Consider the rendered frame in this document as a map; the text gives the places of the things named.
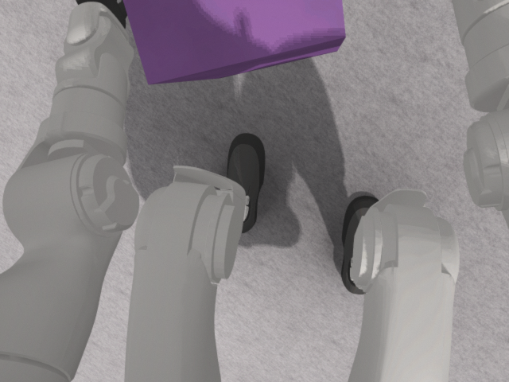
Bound left robot upper arm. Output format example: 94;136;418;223
0;152;139;382

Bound carton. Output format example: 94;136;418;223
123;0;346;84

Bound robot right shin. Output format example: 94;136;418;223
350;189;460;289

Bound robot right forearm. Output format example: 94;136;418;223
452;0;509;112

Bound robot left shin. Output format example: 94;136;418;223
134;166;250;253

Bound robot left forearm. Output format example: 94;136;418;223
2;2;134;231

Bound robot left hand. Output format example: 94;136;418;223
76;0;127;29

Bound right robot upper arm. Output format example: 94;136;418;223
463;108;509;228

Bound robot shin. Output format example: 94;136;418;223
350;189;460;289
134;166;250;253

